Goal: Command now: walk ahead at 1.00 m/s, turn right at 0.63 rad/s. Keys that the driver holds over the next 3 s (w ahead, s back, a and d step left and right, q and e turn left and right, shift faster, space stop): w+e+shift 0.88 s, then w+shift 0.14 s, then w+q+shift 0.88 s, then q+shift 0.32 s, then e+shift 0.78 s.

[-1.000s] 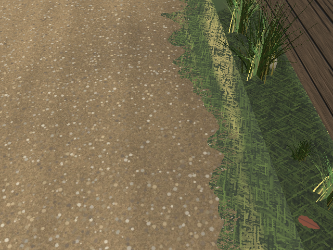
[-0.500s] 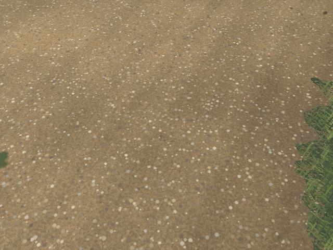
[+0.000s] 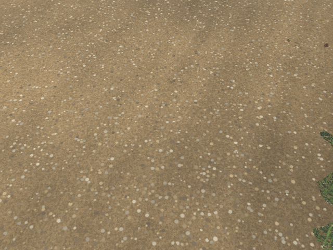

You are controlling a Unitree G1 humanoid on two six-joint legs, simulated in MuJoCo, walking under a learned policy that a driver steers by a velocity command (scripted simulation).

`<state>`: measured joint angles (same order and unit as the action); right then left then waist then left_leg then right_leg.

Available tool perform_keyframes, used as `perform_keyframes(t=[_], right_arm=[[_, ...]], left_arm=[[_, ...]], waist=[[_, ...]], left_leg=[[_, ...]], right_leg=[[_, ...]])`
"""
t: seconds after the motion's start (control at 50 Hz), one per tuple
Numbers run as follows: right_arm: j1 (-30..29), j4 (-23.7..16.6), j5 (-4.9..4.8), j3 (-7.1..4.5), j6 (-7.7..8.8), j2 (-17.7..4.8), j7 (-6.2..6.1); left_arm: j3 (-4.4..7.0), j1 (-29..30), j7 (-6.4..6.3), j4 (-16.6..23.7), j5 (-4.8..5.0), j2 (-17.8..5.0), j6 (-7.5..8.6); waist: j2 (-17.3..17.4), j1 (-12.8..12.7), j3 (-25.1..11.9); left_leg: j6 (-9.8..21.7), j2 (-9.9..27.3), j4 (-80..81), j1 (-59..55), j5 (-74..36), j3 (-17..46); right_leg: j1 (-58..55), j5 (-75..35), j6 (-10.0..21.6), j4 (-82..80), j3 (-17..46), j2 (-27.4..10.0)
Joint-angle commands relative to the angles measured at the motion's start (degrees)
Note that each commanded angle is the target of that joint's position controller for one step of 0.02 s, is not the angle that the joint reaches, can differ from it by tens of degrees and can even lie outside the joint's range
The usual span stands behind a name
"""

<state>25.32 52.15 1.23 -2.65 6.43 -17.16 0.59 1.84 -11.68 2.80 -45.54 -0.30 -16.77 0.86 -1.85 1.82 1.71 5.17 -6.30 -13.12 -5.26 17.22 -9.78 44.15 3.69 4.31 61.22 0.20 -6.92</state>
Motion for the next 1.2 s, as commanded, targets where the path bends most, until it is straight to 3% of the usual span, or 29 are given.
perform_keyframes(t=[0.02,0.08,0.14,0.16,0.18,0.2,0.22,0.24,0.26,0.3,0.34,0.42,0.5,0.56,0.58,0.6,0.62,0.64,0.68,0.78,0.9,0.96,1.0,1.02,1.04,1.06,1.08,1.12,1.2], right_arm=[[-5.45,-3.81,-0.61,0.34,2.1,-2.96,-0.17],[-2.89,-3.21,-0.64,0.02,1.85,-6.49,-2.14],[-9.35,-5.97,0.6,-1.75,-0.96,-12.35,-4.02],[-13.77,-7.12,0.84,-2.23,-1.91,-13.08,-3.72],[-17.72,-7.6,1.13,-1.16,-1.59,-7.25,-2.08],[-8.08,-14.35,0.06,0.96,-0.17,-1.43,-1.54],[-9.98,-15.9,0.55,1.89,1.33,-3.56,-1.46],[-13.27,-15.59,0.92,1.85,2.16,-5.57,-1.11],[-15.02,-16.01,1.38,1.82,1.89,-5.32,-0.92],[-14.32,-15.69,3.36,2.55,-1.08,-4.21,-0.82],[-17.06,-17.48,3.46,3.17,-2.97,-3.22,-0.44],[-28.79,-22.2,1.05,4.48,-2.72,-0.74,0.54],[-31.56,-23.76,0.24,3.88,-2.1,-2.67,0.14],[-15.74,-19.67,0.03,1.01,-1.32,-8.85,-1.37],[-2.78,-16.79,0.53,-0.49,-0.98,-11.68,-2.43],[7.66,-15.28,2.7,-2.03,-0.8,-15.87,-3.43],[0.56,-15.85,3.06,-2.96,-1.4,-19.11,-2.78],[-6.76,-17.54,2.58,-2.23,-1.84,-11.96,-2.39],[-8.55,-15.86,2.11,-0.79,-2.2,-5.78,-1.94],[-4.19,-9.02,0.03,-0.15,0.21,-3.13,-0.58],[-2.63,-6.08,0.55,-0.7,1.12,-6.07,-0.68],[1.9,-4.71,0.64,-1.23,0.22,-10.09,-1.42],[0.41,-5.07,0.83,-1.89,-1.48,-13.88,-2.1],[-2.13,-6.01,0.68,-1.83,-2.13,-14.05,-2.18],[-0.87,-6.54,1.02,-1.35,-2.28,-10.57,-1.7],[6.39,-11.06,-1.13,0.54,-2.01,-3.31,-0.73],[-4.39,-13.02,-1.21,-0.2,-1.12,-8.48,-1.05],[-6.29,-11.84,-1.87,0.56,-1.01,-5.72,-0.74],[-2.31,-7.86,-0.02,0.64,-5.42,-2.3,1.36]], left_arm=[[-1.0,6.26,1.26,5.28,0.28,0.24,0.77],[-0.86,7.01,1.9,5.31,-0.51,-1.79,1.01],[1.89,-16.43,1.03,-1.13,-0.5,-8.36,0.28],[3.72,-28.77,-0.08,-4.57,-0.38,-11.22,0.13],[5.29,-25.89,-1.29,-4.8,1.74,-12.97,-0.52],[6.18,-18.06,-1.36,-2.45,-0.93,-20.08,-0.93],[6.53,-15.81,-1.91,0.44,-0.67,-18.14,-1.06],[5.23,-14.21,-2.76,-0.15,-0.93,-12.05,-0.85],[4.41,-12.08,-2.87,-1.04,-0.89,-9.29,-0.36],[3.76,-9.76,-3.18,-0.59,-0.46,-8.72,1.5],[3.74,-8.96,-2.63,0.11,0.07,-9.45,3.09],[4.75,-10.81,-2.03,0.69,0.5,-10.37,3.69],[5.67,-13.37,-1.97,0.67,0.6,-11.47,3.29],[6.38,-9.49,-2.16,1.86,-0.09,-15.19,3.44],[5.99,-6.04,-1.98,2.85,-0.28,-13.93,4.09],[3.63,-5.83,-2.2,5.17,0.23,-5.12,4.78],[1.85,-11.88,-1.89,8.81,2.13,-2.29,4.41],[2.02,-7.93,-2.56,6.38,0.29,-6.74,3.0],[2.42,-1.53,-1.2,6.74,-1.38,-7.78,1.78],[0.45,5.64,1.52,12.91,-1.91,-2.85,-1.15],[-0.93,16.89,3.26,17.06,-1.68,-2.95,-1.11],[-1.0,15.08,2.71,15.24,-1.92,-3.19,-0.27],[0.51,1.18,1.35,10.51,-2.25,-6.34,0.38],[1.9,-11.0,0.36,6.3,-2.37,-8.5,0.69],[3.7,-13.94,-0.98,4.28,-2.82,-12.55,0.34],[4.8,-9.23,-1.67,7.07,-3.16,-18.43,0.08],[4.88,-12.59,-2.39,7.8,-2.17,-15.8,-0.27],[3.7,-8.44,-3.2,4.09,-2.41,-10.52,1.68],[1.7,-4.97,-2.7,1.79,-1.09,-4.18,5.43]], waist=[[4.21,-2.29,7.32],[4.81,-3.27,3.89],[9.12,-16.46,-8.58],[6.64,-22.74,-11.76],[-7.08,-20.34,-6.73],[-16.19,-6.8,-13.72],[-5.69,-9.54,-19.37],[4.88,-7.12,-7.96],[8.69,-3.53,-2.24],[9.56,0.37,2.4],[7.5,0.95,3.97],[2.17,-4.47,3.94],[-1.05,-7.47,0.37],[-0.55,1.43,-10.12],[0.21,8.44,-15.91],[11.79,10.32,-23.37],[28.64,2.06,-27.62],[15.7,2.32,-17.33],[3.63,2.12,-6.73],[6.88,-1.44,0.03],[3.26,-1.4,7.08],[6.41,-2.97,3.77],[9.29,-10.73,-4.19],[8.87,-16.5,-8.96],[2.92,-14.86,-11.66],[-12.18,-5.75,-22.01],[-0.11,-11.76,-24.24],[5.76,-6.05,-4.83],[2.15,1.04,2.2]], left_leg=[[-3.1,12.64,8.4,13.12,-43.93,-2.78],[-5.0,14.47,3.02,4.7,-69.44,-5.01],[-5.57,17.86,-27.33,5.29,-87.2,-3.45],[-4.92,16.27,-49.75,13.62,-73.97,-2.66],[-4.66,2.98,-74.68,28.88,-8.9,-1.59],[-8.11,0.46,-91.48,51.51,12.14,8.87],[-6.56,2.81,-89.21,57.43,9.34,16.78],[-5.26,6.53,-80.03,57.15,4.38,17.38],[-5.42,9.19,-72.16,52.95,2.67,16.75],[-7.14,11.64,-64.81,45.42,3.43,15.75],[-8.69,13.17,-54.11,39.92,2.55,13.03],[-9.17,11.18,-30.04,32.96,-18.04,9.52],[-7.53,7.83,-18.45,29.85,-21.8,10.41],[-5.65,4.8,-15.6,10.45,-10.55,11.01],[-4.41,9.24,-18.13,-4.32,-4.75,13.9],[-2.19,24.79,-14.88,-18.57,18.75,31.44],[3.07,34.93,-1.63,-20.82,29.46,63.75],[3.43,31.54,-1.0,-12.53,36.09,58.16],[1.67,26.23,-1.87,0.43,14.82,37.65],[-1.1,22.56,2.91,9.46,-9.9,15.53],[-3.5,17.71,8.62,12.04,-29.21,-3.3],[-3.67,19.42,1.37,5.08,-67.65,-5.1],[-2.27,22.05,-17.73,4.01,-80.14,-4.34],[-1.37,21.51,-33.29,9.64,-75.33,-4.41],[-1.64,16.18,-55.27,23.57,-32.25,-3.4],[-3.66,8.34,-79.22,45.33,13.61,2.82],[-2.44,7.97,-81.33,50.34,6.19,12.28],[-1.99,11.91,-71.71,49.96,0.45,13.32],[-3.12,15.28,-59.46,40.53,-2.49,15.22]], right_leg=[[-6.87,-9.38,1.44,-10.71,-6.48,1.56],[-14.8,-12.79,4.0,-19.81,-12.39,8.13],[-38.96,-1.83,7.23,-18.88,-10.59,13.59],[-51.19,1.94,10.74,-23.01,-4.68,11.55],[-55.68,2.51,12.21,-27.52,2.68,8.41],[-68.71,-3.17,24.89,-29.94,32.43,-4.03],[-70.64,17.84,27.84,-43.54,48.41,-9.07],[-58.14,24.8,22.92,-49.37,46.42,-7.86],[-47.15,21.95,19.57,-49.88,40.67,-5.41],[-32.21,13.02,17.12,-50.28,30.75,0.22],[-22.21,8.55,16.39,-52.05,24.39,4.58],[-21.01,-3.54,11.93,-52.13,19.64,9.17],[-33.71,-16.18,8.58,-46.28,22.33,6.79],[-37.11,-31.27,4.81,-26.22,22.24,7.64],[-29.26,-25.66,3.74,-11.42,20.36,9.62],[-16.22,8.05,3.57,8.12,14.5,14.08],[-2.95,25.32,2.46,19.02,8.89,15.56],[2.16,18.3,2.94,21.45,7.39,9.7],[0.6,12.93,1.85,16.7,4.91,5.66],[2.97,8.61,0.68,13.28,3.47,1.08],[-4.76,-3.94,2.85,-10.59,-6.0,3.67],[-15.88,0.08,6.15,-17.53,-10.63,10.76],[-31.17,7.25,8.51,-19.6,-8.53,14.27],[-45.35,6.41,10.22,-25.59,-5.62,14.21],[-58.81,13.37,10.98,-26.16,5.01,6.89],[-75.36,13.13,18.43,-31.15,38.03,-13.57],[-72.05,16.82,16.87,-40.19,41.95,-12.23],[-50.42,10.54,13.24,-45.13,26.86,-10.17],[-31.55,6.53,7.41,-53.19,9.46,-4.55]])
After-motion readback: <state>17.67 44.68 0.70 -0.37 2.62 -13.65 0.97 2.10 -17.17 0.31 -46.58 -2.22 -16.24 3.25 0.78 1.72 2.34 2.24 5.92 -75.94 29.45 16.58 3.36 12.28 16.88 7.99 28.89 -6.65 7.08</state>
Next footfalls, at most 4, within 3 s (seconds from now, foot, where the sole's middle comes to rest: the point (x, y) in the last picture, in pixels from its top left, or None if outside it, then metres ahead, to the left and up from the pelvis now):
0.16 right None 0.36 -0.07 -0.77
0.58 left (175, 179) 0.81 -0.03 -0.77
1.04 right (264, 150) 0.95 -0.47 -0.77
1.48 left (294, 95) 1.33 -0.73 -0.77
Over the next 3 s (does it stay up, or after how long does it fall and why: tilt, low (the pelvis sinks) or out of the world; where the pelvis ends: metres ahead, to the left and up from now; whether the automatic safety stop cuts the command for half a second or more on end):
stays up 1.77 -1.07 0.01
